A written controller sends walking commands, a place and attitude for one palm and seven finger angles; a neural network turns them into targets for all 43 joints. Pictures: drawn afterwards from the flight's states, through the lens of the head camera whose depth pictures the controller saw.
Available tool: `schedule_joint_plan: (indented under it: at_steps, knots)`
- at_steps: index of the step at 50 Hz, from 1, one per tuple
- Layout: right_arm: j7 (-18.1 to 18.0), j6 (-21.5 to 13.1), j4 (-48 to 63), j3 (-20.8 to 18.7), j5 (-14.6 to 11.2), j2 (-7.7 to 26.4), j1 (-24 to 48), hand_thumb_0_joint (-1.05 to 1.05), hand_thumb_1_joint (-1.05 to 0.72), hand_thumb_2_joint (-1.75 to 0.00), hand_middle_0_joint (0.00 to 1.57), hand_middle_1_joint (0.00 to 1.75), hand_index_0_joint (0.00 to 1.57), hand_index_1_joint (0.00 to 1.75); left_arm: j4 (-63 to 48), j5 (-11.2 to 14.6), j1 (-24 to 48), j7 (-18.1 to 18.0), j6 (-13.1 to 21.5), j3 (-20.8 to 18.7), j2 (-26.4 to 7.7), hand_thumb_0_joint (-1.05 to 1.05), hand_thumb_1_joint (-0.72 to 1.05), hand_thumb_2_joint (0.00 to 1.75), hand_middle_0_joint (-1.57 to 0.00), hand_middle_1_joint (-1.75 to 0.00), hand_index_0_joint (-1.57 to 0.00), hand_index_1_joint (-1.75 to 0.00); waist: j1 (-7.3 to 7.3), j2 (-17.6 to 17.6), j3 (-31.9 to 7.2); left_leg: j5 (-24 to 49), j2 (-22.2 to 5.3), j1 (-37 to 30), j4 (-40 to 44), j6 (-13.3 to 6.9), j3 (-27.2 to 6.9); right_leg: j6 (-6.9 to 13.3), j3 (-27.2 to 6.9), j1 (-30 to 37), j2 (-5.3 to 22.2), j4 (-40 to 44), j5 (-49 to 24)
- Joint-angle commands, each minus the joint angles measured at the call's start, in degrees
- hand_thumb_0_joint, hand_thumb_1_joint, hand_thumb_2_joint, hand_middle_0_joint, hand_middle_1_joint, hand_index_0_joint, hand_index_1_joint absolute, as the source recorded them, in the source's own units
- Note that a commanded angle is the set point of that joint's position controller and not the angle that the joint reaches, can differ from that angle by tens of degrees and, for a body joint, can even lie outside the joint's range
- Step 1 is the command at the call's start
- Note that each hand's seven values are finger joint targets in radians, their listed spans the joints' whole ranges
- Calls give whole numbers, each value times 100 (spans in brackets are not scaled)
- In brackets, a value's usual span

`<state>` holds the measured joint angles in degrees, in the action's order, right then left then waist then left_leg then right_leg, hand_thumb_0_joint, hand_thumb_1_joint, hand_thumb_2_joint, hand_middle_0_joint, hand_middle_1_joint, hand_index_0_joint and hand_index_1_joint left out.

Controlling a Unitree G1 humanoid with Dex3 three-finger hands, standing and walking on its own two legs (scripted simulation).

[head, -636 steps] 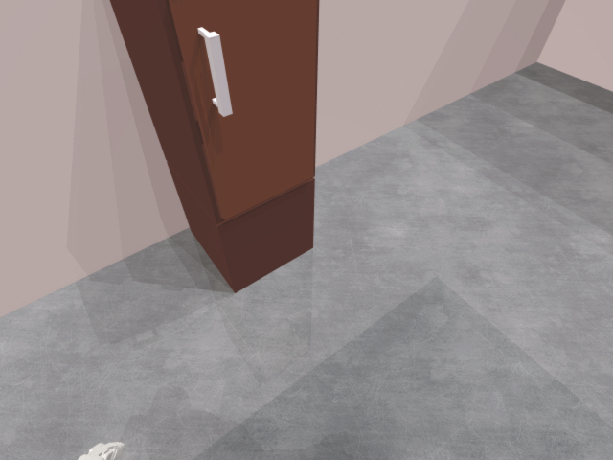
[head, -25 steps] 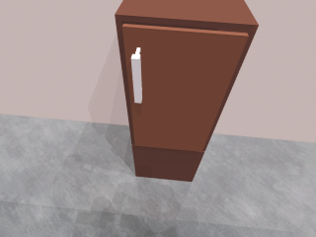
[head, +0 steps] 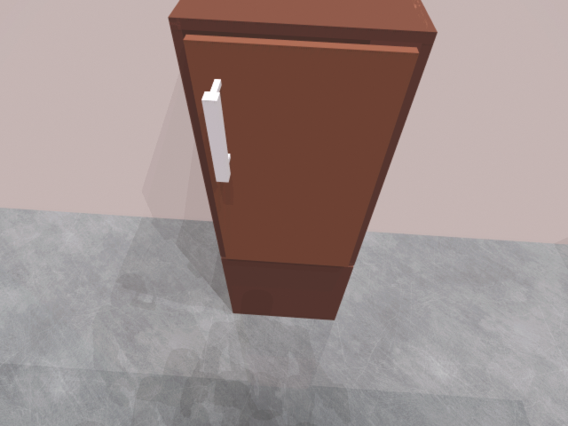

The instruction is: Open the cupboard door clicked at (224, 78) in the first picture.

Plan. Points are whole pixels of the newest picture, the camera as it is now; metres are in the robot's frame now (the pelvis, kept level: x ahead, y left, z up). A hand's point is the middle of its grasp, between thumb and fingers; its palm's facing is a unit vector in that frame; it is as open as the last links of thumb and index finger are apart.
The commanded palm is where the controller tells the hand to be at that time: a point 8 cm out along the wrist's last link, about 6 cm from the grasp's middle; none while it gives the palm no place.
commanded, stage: come to a stop and stand still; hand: left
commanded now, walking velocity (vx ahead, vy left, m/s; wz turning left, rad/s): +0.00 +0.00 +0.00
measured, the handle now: (220, 133) +0.54 +0.14 +0.11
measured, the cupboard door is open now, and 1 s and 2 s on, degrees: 0 0 0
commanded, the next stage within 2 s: look again from close up in 1.30 s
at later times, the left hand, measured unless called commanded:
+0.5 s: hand out of the picture -0.05 +0.12 -0.16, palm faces +0.09 -0.97 -0.21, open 7.4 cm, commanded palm none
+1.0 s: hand out of the picture -0.03 +0.18 -0.18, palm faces +0.07 -0.99 -0.15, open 7.4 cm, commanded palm none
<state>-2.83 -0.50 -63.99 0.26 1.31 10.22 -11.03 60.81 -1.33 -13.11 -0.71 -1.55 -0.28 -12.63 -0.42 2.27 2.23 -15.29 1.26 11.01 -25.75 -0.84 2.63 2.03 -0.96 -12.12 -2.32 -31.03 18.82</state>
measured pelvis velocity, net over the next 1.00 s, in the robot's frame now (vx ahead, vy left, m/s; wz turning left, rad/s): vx -0.02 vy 0.02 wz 0.04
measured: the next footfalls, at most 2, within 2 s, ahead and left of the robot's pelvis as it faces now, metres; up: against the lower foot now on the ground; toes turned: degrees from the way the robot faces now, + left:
left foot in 0.68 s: +0.01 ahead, +0.13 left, +0.00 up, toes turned +4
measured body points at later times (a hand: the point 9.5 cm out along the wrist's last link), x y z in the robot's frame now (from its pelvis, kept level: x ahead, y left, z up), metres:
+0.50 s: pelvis -0.01 -0.04 +0.01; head +0.00 -0.06 +0.46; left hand -0.05 +0.17 -0.14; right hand +0.04 -0.27 -0.16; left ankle -0.02 +0.11 -0.69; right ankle -0.03 -0.09 -0.74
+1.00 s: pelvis -0.02 +0.02 +0.01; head -0.01 +0.03 +0.46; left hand -0.03 +0.23 -0.16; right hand +0.00 -0.20 -0.15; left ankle -0.03 +0.12 -0.74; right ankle -0.03 -0.09 -0.74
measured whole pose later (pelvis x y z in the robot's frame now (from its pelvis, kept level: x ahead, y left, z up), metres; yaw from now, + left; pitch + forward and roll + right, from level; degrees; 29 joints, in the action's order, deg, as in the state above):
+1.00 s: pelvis -0.02 +0.02 +0.01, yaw +2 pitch +0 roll +0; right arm -2.2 -1.2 -65.0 1.0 0.8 7.8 -15.8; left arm 64.4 -1.0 -16.6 -1.3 0.8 0.2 -8.9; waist 1.1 2.3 0.8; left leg -13.1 0.4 10.4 -23.8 -1.1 2.1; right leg 1.0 3.4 -9.4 0.2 -23.7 14.1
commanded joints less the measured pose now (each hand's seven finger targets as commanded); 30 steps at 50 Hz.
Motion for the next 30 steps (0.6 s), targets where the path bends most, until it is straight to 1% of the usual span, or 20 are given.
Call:
schedule_joint_plan:
  at_steps: [1, 2, 3, 4, 5, 6, 7, 8, 10, 11, 13, 15, 17, 19, 21, 24, 25, 27, 28, 30]
  knots:
    - [-114, 9, 284, -345, 33, 1208, -411, 0, -90, -90, 20, 30, 20, 30, -399, -6, -443, 21, -45, -230, -380, 0, 90, 90, -20, -30, -20, -30, 43, -970, -177, 2884, -2059, -211, 400, -1002, -1563, -53, -40, -677, 346, -865, 644]
    - [-90, 4, 358, -323, 30, 1126, -237, 0, -90, -90, 20, 30, 20, 30, -354, 1, -657, 24, -15, -230, -282, 0, 90, 90, -20, -30, -20, -30, 187, -945, -276, 2499, -1843, 121, 245, -862, -1296, -50, -74, -185, 410, -397, 374]
    - [-53, -5, 389, -284, 7, 972, -145, 0, -90, -90, 20, 30, 20, 30, -264, -16, -920, 18, 56, -230, -243, 0, 90, 90, -20, -30, -20, -30, 314, -633, -337, 1612, -1410, 612, -110, -572, -913, -97, -169, 468, 473, 382, -431]
    - [-15, -14, 412, -207, -43, 632, -162, 0, -90, -90, 20, 30, 20, 30, -183, -52, -1045, -26, 158, -234, -471, 0, 90, 90, -20, -30, -20, -30, 290, 374, -397, 228, -619, 1025, -728, -150, -268, -80, -996, 783, 1032, 1061, -1067]
    - [37, 15, 473, -149, -82, 370, -176, 0, -90, -90, 20, 30, 20, 30, -149, 1, -1048, -71, 231, -236, -745, 0, 90, 90, -20, -30, -20, -30, 238, 1032, -250, -1193, -182, 1334, -1220, 76, 52, 121, -1794, 626, 1815, 1612, -1203]
    - [56, 67, 437, -164, -71, 458, -30, 0, -90, -90, 20, 30, 20, 30, -139, 21, -1025, -105, 289, -220, -737, 0, 90, 90, -20, -30, -20, -30, 339, 859, -13, -1561, -286, 1262, -1734, 20, -299, 138, -2089, 211, 1978, 1838, -1526]
    - [58, 46, 335, -182, -68, 486, -136, 0, -90, -90, 20, 30, 20, 30, -127, 15, -817, -123, 336, -181, -661, 0, 90, 90, -20, -30, -20, -30, 179, 449, 163, -1242, -330, 1337, -2035, 5, -403, 247, -1932, 226, 1889, 1749, -2094]
    - [66, 16, 233, -192, -77, 467, -256, 0, -90, -90, 20, 30, 20, 30, -126, 28, -708, -123, 380, -177, -632, 0, 90, 90, -20, -30, -20, -30, 116, 144, 92, -1036, -335, 1339, -2193, 26, -380, 326, -1668, 402, 1761, 1573, -2751]
    - [78, -9, 172, -229, -99, 570, -353, 0, -90, -90, 20, 30, 20, 30, -132, 38, -731, -143, 454, -208, -732, 0, 90, 90, -20, -30, -20, -30, 136, 85, -126, -878, -329, 1400, -2306, 78, -332, 299, -1288, 830, 1691, 1305, -3919]
    - [76, 6, 175, -235, -105, 511, -374, 0, -90, -90, 20, 30, 20, 30, -104, 44, -831, -156, 457, -209, -652, 0, 90, 90, -20, -30, -20, -30, 162, 75, -252, -795, -313, 1438, -2308, 118, -313, 300, -1203, 1033, 1694, 1223, -4236]
    - [78, 78, 204, -206, -109, 305, -399, 0, -90, -90, 20, 30, 20, 30, -17, 49, -1107, -180, 404, -159, -428, 0, 90, 90, -20, -30, -20, -30, 225, 286, -287, -676, -266, 1540, -2356, 204, -260, 218, -1045, 1169, 1682, 1127, -4603]
    - [82, 151, 267, -218, -111, 275, -332, 0, -90, -90, 20, 30, 20, 30, -4, 41, -1233, -211, 357, -160, -374, 0, 90, 90, -20, -30, -20, -30, 265, 351, -144, -600, -229, 1604, -2445, 241, -255, 160, -1045, 1038, 1696, 1143, -4607]
    - [89, 209, 325, -238, -101, 307, -308, 0, -90, -90, 20, 30, 20, 30, -10, 34, -1284, -228, 330, -193, -402, 0, 90, 90, -20, -30, -20, -30, 266, 350, -131, -544, -229, 1715, -2562, 266, -286, 174, -1034, 1036, 1746, 1153, -4483]
    - [114, 233, 400, -266, -97, 305, -269, 0, -90, -90, 20, 30, 20, 30, -64, 12, -1271, -241, 319, -221, -401, 0, 90, 90, -20, -30, -20, -30, 259, 389, -104, -521, -264, 1728, -2601, 287, -329, 356, -1124, 875, 1819, 1249, -3881]
    - [148, 233, 480, -267, -82, 302, -177, 0, -90, -90, 20, 30, 20, 30, -109, 6, -1237, -222, 322, -223, -389, 0, 90, 90, -20, -30, -20, -30, 252, 300, -31, -426, -301, 1711, -2553, 276, -374, 543, -1209, 651, 1813, 1421, -3031]
    - [195, 196, 557, -253, -82, 231, -77, 0, -90, -90, 20, 30, 20, 30, -158, -23, -1155, -181, 329, -219, -392, 0, 90, 90, -20, -30, -20, -30, 246, 390, 117, -442, -373, 1468, -2111, 259, -302, 803, -1212, 249, 1796, 1660, -1841]
    - [207, 180, 565, -243, -74, 216, -54, 0, -90, -90, 20, 30, 20, 30, -170, -25, -1135, -165, 329, -214, -382, 0, 90, 90, -20, -30, -20, -30, 250, 387, 130, -420, -346, 1335, -1911, 236, -283, 814, -1187, 146, 1729, 1719, -1579]
    - [212, 126, 592, -214, -79, 177, -11, 0, -90, -90, 20, 30, 20, 30, -146, -29, -1158, -139, 329, -212, -412, 0, 90, 90, -20, -30, -20, -30, 295, 416, 82, -461, -303, 1081, -1476, 195, -193, 820, -1139, 121, 1669, 1691, -1512]
    - [208, 96, 594, -204, -84, 147, -46, 0, -90, -90, 20, 30, 20, 30, -131, -32, -1143, -136, 334, -218, -418, 0, 90, 90, -20, -30, -20, -30, 275, 495, 59, -447, -302, 914, -1200, 182, -174, 824, -1099, 71, 1648, 1635, -1552]
    - [187, 46, 499, -170, -76, 89, -239, 0, -90, -90, 20, 30, 20, 30, -84, -12, -1117, -127, 331, -208, -391, 0, 90, 90, -20, -30, -20, -30, 223, 392, -47, -104, -237, 356, -504, 167, -88, 664, -893, -55, 1436, 1448, -1510]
